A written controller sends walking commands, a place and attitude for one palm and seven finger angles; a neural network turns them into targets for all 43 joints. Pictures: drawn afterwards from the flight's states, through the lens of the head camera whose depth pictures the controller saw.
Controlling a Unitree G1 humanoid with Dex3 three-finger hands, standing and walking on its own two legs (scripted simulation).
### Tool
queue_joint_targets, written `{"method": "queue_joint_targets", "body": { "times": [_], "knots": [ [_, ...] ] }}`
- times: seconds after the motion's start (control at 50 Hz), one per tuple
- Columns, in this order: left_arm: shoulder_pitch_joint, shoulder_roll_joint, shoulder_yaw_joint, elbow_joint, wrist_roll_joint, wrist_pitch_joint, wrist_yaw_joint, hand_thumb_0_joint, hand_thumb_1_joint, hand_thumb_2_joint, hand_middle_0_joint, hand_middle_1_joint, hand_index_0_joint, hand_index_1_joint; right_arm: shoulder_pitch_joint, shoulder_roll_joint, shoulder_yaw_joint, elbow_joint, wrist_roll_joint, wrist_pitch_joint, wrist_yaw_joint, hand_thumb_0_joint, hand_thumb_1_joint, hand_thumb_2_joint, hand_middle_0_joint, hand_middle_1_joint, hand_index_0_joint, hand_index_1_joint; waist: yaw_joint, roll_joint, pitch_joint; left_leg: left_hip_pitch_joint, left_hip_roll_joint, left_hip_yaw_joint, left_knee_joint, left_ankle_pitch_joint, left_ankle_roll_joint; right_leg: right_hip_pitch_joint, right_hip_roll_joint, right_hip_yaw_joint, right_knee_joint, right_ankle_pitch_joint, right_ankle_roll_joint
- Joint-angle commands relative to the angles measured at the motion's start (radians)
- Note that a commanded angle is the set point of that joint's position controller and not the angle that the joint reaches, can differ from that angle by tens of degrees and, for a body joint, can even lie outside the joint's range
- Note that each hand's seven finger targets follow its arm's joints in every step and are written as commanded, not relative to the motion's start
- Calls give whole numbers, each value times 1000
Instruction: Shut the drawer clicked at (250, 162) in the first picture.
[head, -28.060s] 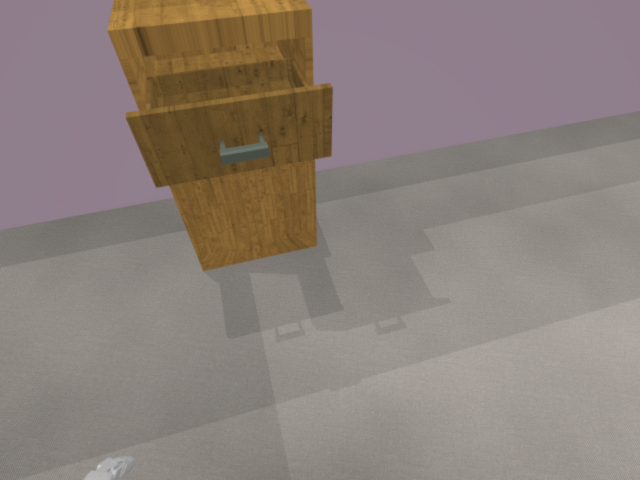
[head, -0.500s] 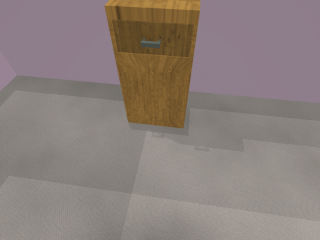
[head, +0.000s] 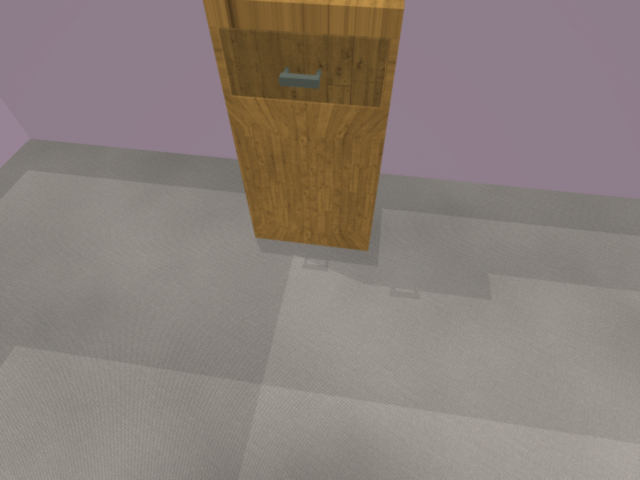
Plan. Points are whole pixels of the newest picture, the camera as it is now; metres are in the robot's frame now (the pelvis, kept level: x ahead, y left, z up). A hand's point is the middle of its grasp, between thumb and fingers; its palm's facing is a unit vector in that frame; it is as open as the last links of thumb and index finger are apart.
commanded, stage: look to check the result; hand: left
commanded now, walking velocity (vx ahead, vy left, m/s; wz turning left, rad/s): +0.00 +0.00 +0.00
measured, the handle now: (301, 76) +1.02 +0.11 -0.04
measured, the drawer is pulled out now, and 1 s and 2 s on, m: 0.00 0.00 0.00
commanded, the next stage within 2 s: stand and wait in 0.16 s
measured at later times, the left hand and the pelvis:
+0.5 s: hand out of the picture +0.11 +0.24 -0.16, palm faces -0.04 -0.94 -0.34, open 7.4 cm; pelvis +0.02 +0.00 +0.00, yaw +0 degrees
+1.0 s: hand out of the picture +0.10 +0.24 -0.16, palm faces -0.04 -0.94 -0.34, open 7.4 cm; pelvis +0.02 -0.01 +0.00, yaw -1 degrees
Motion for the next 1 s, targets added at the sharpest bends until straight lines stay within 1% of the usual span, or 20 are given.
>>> {"method": "queue_joint_targets", "body": {
  "times": [0.0, 0.04, 0.1, 0.12, 0.16, 0.18, 0.26, 0.36, 0.44, 0.46, 0.5, 0.52, 0.54, 0.64, 0.72, 0.78, 0.8, 0.82, 0.9, 0.98],
  "knots": [
    [-29, 201, 37, -55, -3, -18, 9, 0, 900, 900, -200, -300, -200, -300, -13, -193, -32, -46, -4, -16, -13, 0, -900, -900, 200, 300, 200, 300, -10, -28, -130, 105, 130, -101, -32, 189, 8, -18, -104, 74, -54, 183, -47],
    [-23, 204, 38, -56, -3, -19, 10, 0, 900, 900, -200, -300, -200, -300, -16, -191, -31, -46, -3, -16, -13, 0, -900, -900, 200, 300, 200, 300, -10, -27, -136, 111, 130, -98, -28, 195, 7, -11, -107, 73, -56, 197, -47],
    [-32, 206, 37, -58, -3, -19, 9, 0, 900, 900, -200, -300, -200, -300, -21, -200, -31, -48, -4, -16, -14, 0, -900, -900, 200, 300, 200, 300, -9, -23, -126, 108, 132, -97, -35, 187, 6, -11, -105, 74, -62, 191, -47],
    [-29, 210, 39, -61, -2, -20, 10, 0, 900, 900, -200, -300, -200, -300, -23, -201, -32, -51, -3, -16, -13, 0, -900, -900, 200, 300, 200, 300, -9, -29, -130, 112, 131, -98, -29, 202, 6, -9, -105, 76, -60, 207, -48],
    [-31, 208, 38, -60, -3, -20, 9, 0, 900, 900, -200, -300, -200, -300, -23, -201, -31, -51, -5, -17, -14, 0, -900, -900, 200, 300, 200, 300, -9, -12, -138, 120, 132, -95, -30, 217, 5, -1, -107, 74, -57, 220, -48],
    [-34, 209, 38, -61, -4, -19, 9, 0, 900, 900, -200, -300, -200, -300, -23, -203, -30, -50, -4, -18, -14, 0, -900, -900, 200, 300, 200, 300, -10, -23, -136, 120, 135, -95, -35, 215, 5, -2, -105, 72, -56, 214, -47],
    [-37, 211, 40, -63, -3, -19, 10, 0, 900, 900, -200, -300, -200, -300, -21, -205, -29, -51, -4, -20, -16, 0, -900, -900, 200, 300, 200, 300, -8, -19, -144, 126, 137, -95, -33, 254, 4, 13, -106, 68, -50, 239, -48],
    [-36, 211, 39, -65, -3, -18, 8, 0, 900, 900, -200, -300, -200, -300, -27, -206, -28, -51, -4, -18, -15, 0, -900, -900, 200, 300, 200, 300, -7, -24, -115, 118, 135, -91, -41, 216, 3, 0, -105, 70, -64, 214, -47],
    [-34, 212, 40, -70, -3, -20, 9, 0, 900, 900, -200, -300, -200, -300, -20, -209, -29, -52, -4, -21, -16, 0, -900, -900, 200, 300, 200, 300, -8, -15, -148, 136, 137, -88, -34, 257, 3, 23, -107, 70, -54, 252, -49],
    [-36, 212, 41, -70, -4, -20, 9, 0, 900, 900, -200, -300, -200, -300, -21, -207, -28, -51, -4, -21, -17, 0, -900, -900, 200, 300, 200, 300, -7, -18, -137, 134, 136, -88, -34, 268, 3, 19, -106, 68, -52, 264, -48],
    [-34, 211, 40, -71, -4, -20, 10, 0, 900, 900, -200, -300, -200, -300, -14, -208, -28, -51, -3, -21, -18, 0, -900, -900, 200, 300, 200, 300, -8, -13, -147, 137, 138, -86, -35, 272, 2, 29, -106, 66, -52, 264, -48],
    [-32, 213, 41, -72, -3, -20, 10, 0, 900, 900, -200, -300, -200, -300, -18, -210, -29, -53, -2, -21, -18, 0, -900, -900, 200, 300, 200, 300, -6, -24, -138, 136, 138, -89, -32, 278, 3, 23, -104, 69, -53, 268, -49],
    [-31, 212, 41, -70, -4, -20, 10, 0, 900, 900, -200, -300, -200, -300, -16, -209, -29, -51, -3, -21, -18, 0, -900, -900, 200, 300, 200, 300, -8, -32, -139, 141, 140, -86, -34, 269, 3, 20, -107, 65, -55, 262, -48],
    [-29, 210, 42, -70, -4, -19, 11, 0, 900, 900, -200, -300, -200, -300, -13, -207, -29, -49, -3, -21, -18, 0, -900, -900, 200, 300, 200, 300, -8, -22, -135, 142, 138, -85, -37, 262, 3, 21, -106, 69, -59, 256, -48],
    [-31, 213, 40, -71, -3, -19, 9, 0, 900, 900, -200, -300, -200, -300, -16, -211, -29, -49, -2, -19, -17, 0, -900, -900, 200, 300, 200, 300, -8, -28, -109, 129, 137, -86, -44, 222, 2, 5, -102, 76, -71, 226, -49],
    [-28, 212, 40, -68, -5, -19, 9, 0, 900, 900, -200, -300, -200, -300, -12, -208, -28, -49, -3, -22, -18, 0, -900, -900, 200, 300, 200, 300, -8, -23, -132, 140, 138, -85, -44, 236, 3, 20, -105, 75, -66, 239, -49],
    [-29, 210, 40, -67, -5, -19, 8, 0, 900, 900, -200, -300, -200, -300, -14, -209, -29, -47, -3, -21, -18, 0, -900, -900, 200, 300, 200, 300, -9, -18, -124, 138, 139, -85, -45, 229, 2, 15, -104, 74, -68, 232, -49],
    [-28, 214, 41, -70, -4, -20, 9, 0, 900, 900, -200, -300, -200, -300, -14, -210, -29, -49, -1, -20, -17, 0, -900, -900, 200, 300, 200, 300, -7, -31, -118, 135, 139, -85, -45, 224, 2, 12, -102, 77, -72, 228, -49],
    [-27, 211, 40, -66, -5, -19, 8, 0, 900, 900, -200, -300, -200, -300, -15, -210, -29, -46, -3, -21, -18, 0, -900, -900, 200, 300, 200, 300, -8, -35, -117, 138, 140, -85, -48, 218, 3, 9, -105, 75, -73, 227, -48],
    [-29, 214, 40, -67, -5, -20, 8, 0, 900, 900, -200, -300, -200, -300, -14, -212, -29, -47, -3, -22, -18, 0, -900, -900, 200, 300, 200, 300, -8, -19, -120, 134, 140, -84, -50, 219, 2, 13, -103, 77, -72, 223, -49]
  ]
}}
